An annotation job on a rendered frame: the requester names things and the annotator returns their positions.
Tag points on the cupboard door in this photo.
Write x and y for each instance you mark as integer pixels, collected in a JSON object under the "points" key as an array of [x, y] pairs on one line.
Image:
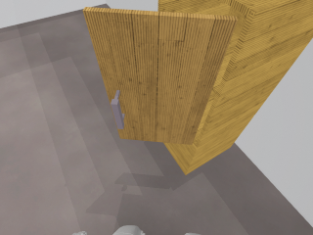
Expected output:
{"points": [[164, 64]]}

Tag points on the handle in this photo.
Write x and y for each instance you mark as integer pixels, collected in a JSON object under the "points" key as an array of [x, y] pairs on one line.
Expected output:
{"points": [[116, 110]]}

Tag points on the robot left thigh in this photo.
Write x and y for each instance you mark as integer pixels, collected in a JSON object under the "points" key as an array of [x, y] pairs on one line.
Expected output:
{"points": [[129, 230]]}

